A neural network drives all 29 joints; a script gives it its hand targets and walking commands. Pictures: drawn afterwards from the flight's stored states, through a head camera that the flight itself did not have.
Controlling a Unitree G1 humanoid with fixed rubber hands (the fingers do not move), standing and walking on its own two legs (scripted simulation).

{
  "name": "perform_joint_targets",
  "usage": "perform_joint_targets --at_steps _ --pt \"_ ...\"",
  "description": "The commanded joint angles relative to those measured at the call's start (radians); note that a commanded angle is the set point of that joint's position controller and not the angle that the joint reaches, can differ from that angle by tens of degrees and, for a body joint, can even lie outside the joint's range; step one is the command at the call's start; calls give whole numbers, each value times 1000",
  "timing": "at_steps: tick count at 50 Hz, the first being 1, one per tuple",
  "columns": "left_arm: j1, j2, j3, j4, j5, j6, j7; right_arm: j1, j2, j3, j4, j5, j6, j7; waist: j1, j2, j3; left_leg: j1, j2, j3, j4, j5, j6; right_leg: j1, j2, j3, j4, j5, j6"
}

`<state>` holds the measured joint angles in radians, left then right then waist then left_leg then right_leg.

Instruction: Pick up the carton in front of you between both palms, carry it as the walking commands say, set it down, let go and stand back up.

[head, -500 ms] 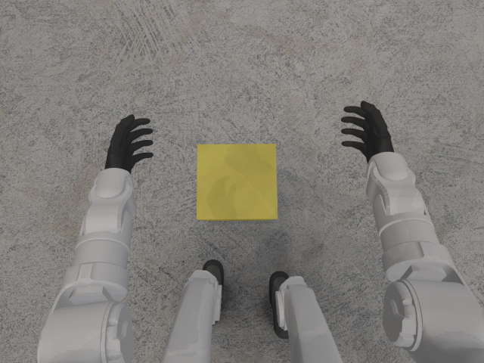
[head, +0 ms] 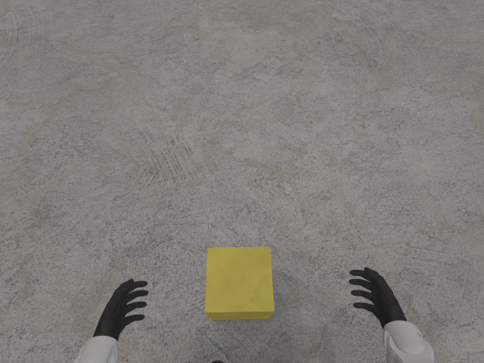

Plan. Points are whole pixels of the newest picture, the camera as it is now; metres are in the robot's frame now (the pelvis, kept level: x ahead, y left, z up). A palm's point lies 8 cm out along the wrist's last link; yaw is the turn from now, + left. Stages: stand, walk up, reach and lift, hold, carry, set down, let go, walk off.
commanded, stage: let go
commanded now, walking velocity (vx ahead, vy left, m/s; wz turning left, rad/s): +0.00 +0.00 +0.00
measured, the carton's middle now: (239, 285) +0.38 +0.03 -0.64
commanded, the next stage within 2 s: stand in 0.58 s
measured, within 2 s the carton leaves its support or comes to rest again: neither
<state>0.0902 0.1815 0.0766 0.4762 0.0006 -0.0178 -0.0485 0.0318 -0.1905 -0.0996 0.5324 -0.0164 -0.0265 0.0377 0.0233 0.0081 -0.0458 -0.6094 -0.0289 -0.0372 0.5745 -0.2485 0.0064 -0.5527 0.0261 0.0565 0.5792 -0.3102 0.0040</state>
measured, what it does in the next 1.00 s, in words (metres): stands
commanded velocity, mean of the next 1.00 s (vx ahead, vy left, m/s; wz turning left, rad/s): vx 0.00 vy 0.00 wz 0.00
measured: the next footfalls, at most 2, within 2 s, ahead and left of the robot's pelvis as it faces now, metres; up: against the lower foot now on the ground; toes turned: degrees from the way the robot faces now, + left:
none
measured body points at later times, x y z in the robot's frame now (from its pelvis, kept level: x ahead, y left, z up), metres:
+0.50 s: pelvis +0.00 -0.01 +0.01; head +0.01 +0.00 +0.46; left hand +0.17 +0.22 -0.06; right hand +0.18 -0.24 -0.06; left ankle +0.00 +0.11 -0.73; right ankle -0.03 -0.12 -0.73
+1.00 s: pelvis +0.01 +0.01 +0.01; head +0.02 +0.02 +0.46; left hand +0.14 +0.30 -0.09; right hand +0.15 -0.29 -0.07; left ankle +0.00 +0.11 -0.73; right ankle -0.03 -0.12 -0.73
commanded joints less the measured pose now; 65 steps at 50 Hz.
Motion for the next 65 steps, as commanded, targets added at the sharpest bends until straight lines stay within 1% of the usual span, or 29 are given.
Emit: perform_joint_targets --at_steps 1,4,9,12,15,20,26,27,28,29,30,31,32,34,38,42,47,54,65 --pt "80 97 10 -119 -10 -19 -3 73 -94 -7 -125 1 -19 3 -8 -16 -273 461 -2 1 -81 412 -32 204 15 -33 -120 353 11" --pt "103 110 0 -130 -12 -4 -10 122 -95 9 -149 7 -2 8 -17 -34 -157 486 -10 18 -142 314 -28 287 11 -31 -180 314 16" --pt "105 122 -9 -141 -8 49 -23 148 -95 31 -177 13 54 22 -24 -39 18 538 -19 41 -189 165 -25 310 -1 -35 -249 167 16" --pt "93 132 -4 -142 2 88 -28 141 -94 36 -189 10 89 30 -23 -40 89 581 -25 50 -182 117 -25 287 -15 -33 -268 87 8" --pt "90 136 4 -141 13 121 -29 129 -94 37 -195 8 118 34 -16 -31 128 616 -28 52 -170 113 -26 273 -24 -30 -274 60 1" --pt "99 134 9 -150 25 149 -27 133 -99 31 -199 1 145 34 -15 -21 134 643 -27 47 -164 160 -26 309 -15 -32 -256 119 1" --pt "96 124 2 -168 23 151 -25 137 -106 23 -206 -3 152 34 -23 -17 103 652 -21 36 -167 219 -24 363 6 -39 -228 202 8" --pt "70 149 -1 -216 35 205 2 201 -111 7 -148 12 122 14 -39 20 40 629 -44 42 -135 214 -36 413 11 -37 -193 283 4" --pt "85 141 -10 -196 30 215 15 190 -114 24 -161 13 115 7 -33 -10 45 608 -43 38 -132 210 -33 412 11 -36 -180 306 10" --pt "89 137 -15 -197 26 219 22 177 -115 31 -168 16 112 4 -27 -16 46 589 -43 36 -131 209 -32 412 12 -36 -175 304 10" --pt "83 255 19 -46 27 147 64 121 -224 7 -35 -26 85 -35 8 -93 67 439 53 -6 -108 209 -33 331 -52 -11 -166 199 27" --pt "107 253 17 -30 33 115 78 137 -232 1 -30 -32 71 -47 -3 -79 49 447 58 -15 -109 186 -29 343 -58 12 -169 165 26" --pt "99 238 9 -13 34 94 77 132 -224 8 -10 -34 62 -51 -10 -55 45 434 63 -22 -119 146 -25 332 -61 24 -174 114 20" --pt "86 222 3 17 35 67 74 123 -214 16 27 -33 47 -56 -14 -25 42 417 71 -35 -130 109 -16 329 -63 35 -174 94 9" --pt "81 242 1 79 36 43 67 107 -234 18 82 -27 30 -54 -16 -6 -1 432 85 -54 -123 197 -6 358 -70 39 -158 191 7" --pt "84 268 -4 139 38 29 74 106 -260 21 132 -26 21 -59 -21 9 -9 447 96 -73 -128 243 0 371 -76 46 -158 228 3" --pt "86 290 -10 197 36 18 77 102 -288 24 177 -24 13 -62 -23 11 -5 465 105 -87 -140 274 9 384 -83 51 -166 246 0" --pt "82 304 -17 257 32 11 78 95 -307 30 226 -18 9 -65 -22 1 4 479 109 -92 -154 301 13 402 -93 56 -182 265 -2" --pt "70 321 -23 327 28 9 77 81 -321 41 291 -12 6 -65 -19 -9 19 490 113 -97 -186 283 16 418 -106 66 -216 256 -7"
